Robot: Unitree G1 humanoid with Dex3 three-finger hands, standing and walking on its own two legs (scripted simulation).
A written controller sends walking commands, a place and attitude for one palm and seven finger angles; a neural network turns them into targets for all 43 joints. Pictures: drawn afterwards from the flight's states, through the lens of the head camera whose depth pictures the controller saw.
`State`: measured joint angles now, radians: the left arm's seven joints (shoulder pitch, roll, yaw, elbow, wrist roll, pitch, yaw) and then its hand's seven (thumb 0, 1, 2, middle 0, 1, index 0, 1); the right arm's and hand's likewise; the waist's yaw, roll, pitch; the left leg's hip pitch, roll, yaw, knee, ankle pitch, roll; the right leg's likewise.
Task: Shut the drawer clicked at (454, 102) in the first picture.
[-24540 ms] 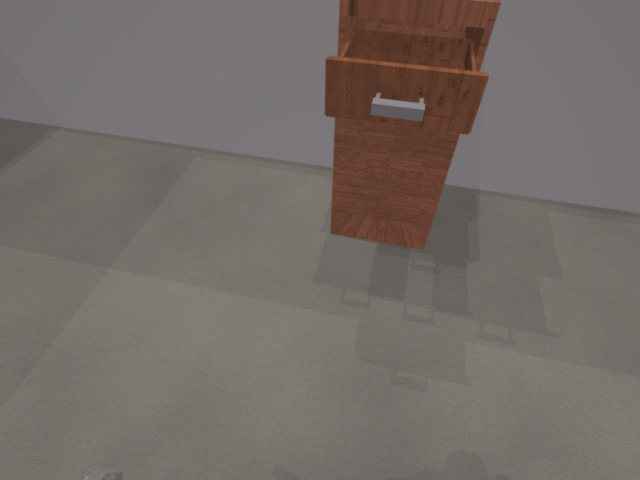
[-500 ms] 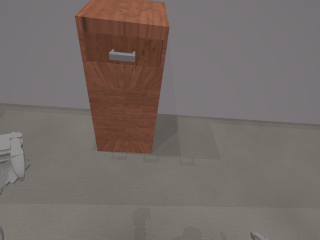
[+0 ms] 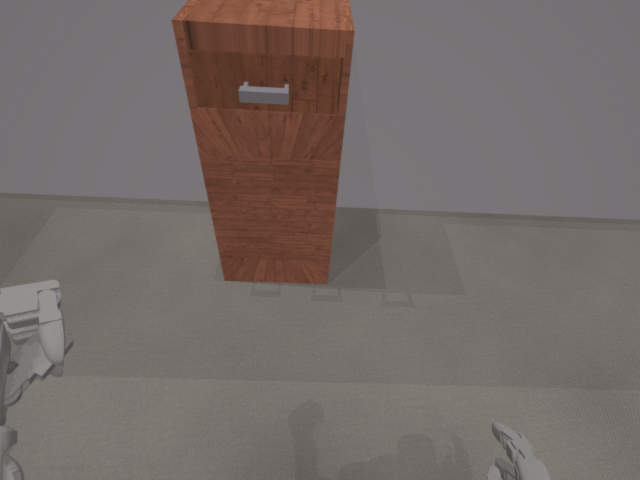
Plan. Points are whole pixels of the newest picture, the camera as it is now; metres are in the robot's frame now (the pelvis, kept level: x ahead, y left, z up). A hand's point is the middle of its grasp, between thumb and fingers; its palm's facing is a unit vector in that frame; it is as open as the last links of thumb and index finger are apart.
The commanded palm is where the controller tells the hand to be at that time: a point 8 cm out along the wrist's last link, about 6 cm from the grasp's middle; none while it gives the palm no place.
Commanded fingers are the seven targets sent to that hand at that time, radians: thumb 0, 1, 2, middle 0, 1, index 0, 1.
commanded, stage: stop stepping back and stand still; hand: left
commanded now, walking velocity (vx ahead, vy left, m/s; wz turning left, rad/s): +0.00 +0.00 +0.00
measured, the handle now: (265, 90) +0.94 +0.19 +0.05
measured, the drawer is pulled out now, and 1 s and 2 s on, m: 0.00 0.00 0.00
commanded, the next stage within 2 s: let the arm hang, fingers relaxed in 0.64 s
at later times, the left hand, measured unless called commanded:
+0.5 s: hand (75, 303) +0.23 +0.25 +0.17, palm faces +0.36 -0.80 -0.48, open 3.2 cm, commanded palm +0.16 +0.29 +0.19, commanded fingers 0.00 0.90 0.90 -1.40 -1.60 -1.40 -1.60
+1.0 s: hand out of the picture +0.11 +0.21 -0.14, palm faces -0.03 -0.97 -0.24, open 3.0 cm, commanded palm none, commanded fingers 0.00 0.90 0.90 -0.84 -0.99 -0.84 -0.99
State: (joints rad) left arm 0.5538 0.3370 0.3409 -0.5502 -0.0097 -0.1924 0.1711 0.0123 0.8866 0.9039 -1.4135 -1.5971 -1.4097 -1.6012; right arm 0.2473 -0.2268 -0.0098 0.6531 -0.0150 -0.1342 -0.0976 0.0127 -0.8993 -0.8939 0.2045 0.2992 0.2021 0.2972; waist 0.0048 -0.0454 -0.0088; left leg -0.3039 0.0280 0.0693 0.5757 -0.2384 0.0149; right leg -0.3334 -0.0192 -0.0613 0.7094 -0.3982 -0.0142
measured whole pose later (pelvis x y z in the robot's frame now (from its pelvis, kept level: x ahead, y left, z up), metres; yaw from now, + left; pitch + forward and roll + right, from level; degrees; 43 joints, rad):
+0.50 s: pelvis +0.04 +0.01 +0.01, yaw +1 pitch +0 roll +0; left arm 0.62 0.38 0.37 -0.56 -0.02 -0.23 0.15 0.01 0.89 0.90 -1.41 -1.60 -1.41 -1.60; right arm 0.19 -0.18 0.02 0.62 0.01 -0.12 -0.06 0.01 -0.90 -0.89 0.20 0.30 0.20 0.30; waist 0.00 0.00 0.04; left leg -0.24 0.00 0.03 0.49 -0.26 0.01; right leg -0.23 0.01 -0.05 0.48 -0.26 -0.02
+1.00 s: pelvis +0.02 +0.01 +0.01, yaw +1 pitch -1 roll +0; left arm 0.24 0.22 -0.01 0.79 0.03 0.06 0.01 0.01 0.91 0.90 -1.17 -1.36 -1.17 -1.37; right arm 0.17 -0.27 0.01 0.87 -0.03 0.00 0.01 0.01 -0.90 -0.89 0.20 0.30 0.20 0.30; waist -0.03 0.00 0.04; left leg -0.28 -0.02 0.03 0.54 -0.26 0.02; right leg -0.27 -0.01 -0.05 0.56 -0.28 -0.01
